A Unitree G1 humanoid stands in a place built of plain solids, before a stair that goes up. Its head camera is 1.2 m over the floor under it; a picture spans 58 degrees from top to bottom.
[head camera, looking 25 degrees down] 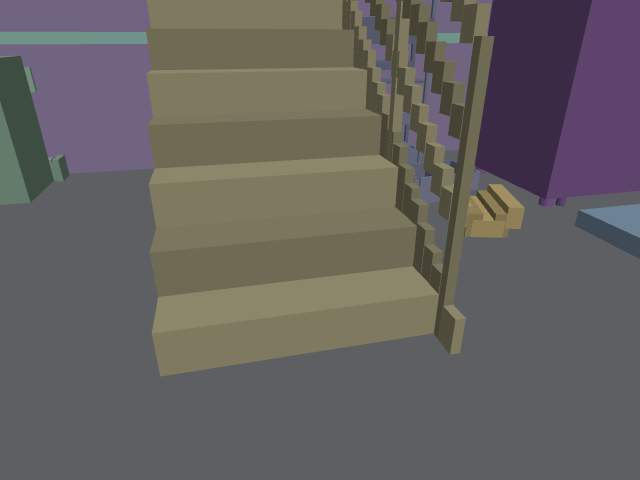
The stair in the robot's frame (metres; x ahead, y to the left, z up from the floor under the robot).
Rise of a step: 0.21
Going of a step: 0.26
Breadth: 1.22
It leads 14 degrees to the left of straight ahead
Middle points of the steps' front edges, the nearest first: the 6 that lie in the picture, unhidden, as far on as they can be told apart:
1.45 0.04 0.21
1.70 0.10 0.42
1.95 0.16 0.62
2.21 0.22 0.83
2.46 0.28 1.04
2.71 0.34 1.25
